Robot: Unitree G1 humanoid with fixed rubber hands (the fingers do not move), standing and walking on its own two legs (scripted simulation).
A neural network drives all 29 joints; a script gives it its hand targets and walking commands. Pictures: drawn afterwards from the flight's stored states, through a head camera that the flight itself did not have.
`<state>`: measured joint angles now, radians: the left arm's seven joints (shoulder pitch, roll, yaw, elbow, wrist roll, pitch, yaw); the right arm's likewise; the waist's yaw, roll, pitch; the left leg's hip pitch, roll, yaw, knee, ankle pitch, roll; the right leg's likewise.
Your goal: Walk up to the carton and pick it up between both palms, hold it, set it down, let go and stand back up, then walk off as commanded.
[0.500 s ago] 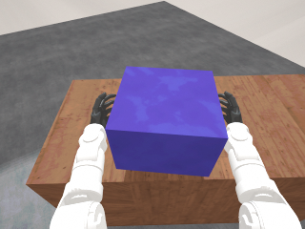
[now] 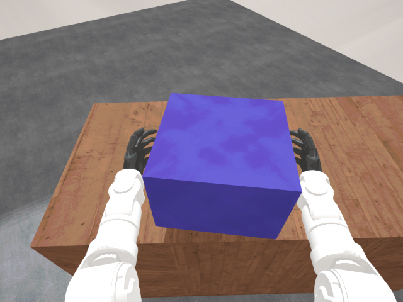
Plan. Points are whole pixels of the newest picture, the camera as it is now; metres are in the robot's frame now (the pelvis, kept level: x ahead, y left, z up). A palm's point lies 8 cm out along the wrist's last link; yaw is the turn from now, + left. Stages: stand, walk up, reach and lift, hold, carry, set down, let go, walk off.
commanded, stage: set down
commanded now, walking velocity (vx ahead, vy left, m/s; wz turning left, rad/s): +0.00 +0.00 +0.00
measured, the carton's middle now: (220, 162) +0.42 -0.02 +0.03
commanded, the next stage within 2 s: none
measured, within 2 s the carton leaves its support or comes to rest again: rests again in 1.52 s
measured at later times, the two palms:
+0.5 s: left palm (139, 165) +0.39 +0.16 +0.05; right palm (308, 173) +0.37 -0.20 +0.05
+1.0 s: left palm (144, 170) +0.41 +0.16 +0.02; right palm (301, 179) +0.38 -0.20 +0.01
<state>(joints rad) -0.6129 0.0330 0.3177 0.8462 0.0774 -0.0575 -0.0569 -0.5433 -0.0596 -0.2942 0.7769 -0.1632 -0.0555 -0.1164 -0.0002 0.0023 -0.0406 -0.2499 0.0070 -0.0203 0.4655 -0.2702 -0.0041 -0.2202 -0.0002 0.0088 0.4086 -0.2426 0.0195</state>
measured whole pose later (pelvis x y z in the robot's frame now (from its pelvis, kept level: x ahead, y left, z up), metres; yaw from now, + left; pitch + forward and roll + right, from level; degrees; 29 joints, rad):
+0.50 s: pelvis +0.01 +0.00 +0.00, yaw +0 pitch +4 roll -1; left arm -0.70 0.06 0.32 1.05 0.11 -0.17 -0.06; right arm -0.55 -0.01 -0.44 0.83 -0.29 -0.13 -0.09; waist 0.00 0.00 -0.02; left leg -0.25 0.01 -0.02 0.47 -0.28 0.00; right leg -0.22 0.00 0.01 0.41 -0.25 0.02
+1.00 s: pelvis +0.02 +0.00 +0.00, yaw +0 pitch +9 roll -1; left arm -0.70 0.07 0.32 1.13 0.11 -0.30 -0.06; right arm -0.55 -0.01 -0.50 0.92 -0.32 -0.28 -0.09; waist 0.00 0.00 -0.02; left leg -0.34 0.01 -0.02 0.47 -0.28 0.00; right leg -0.31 0.00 0.01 0.41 -0.25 0.02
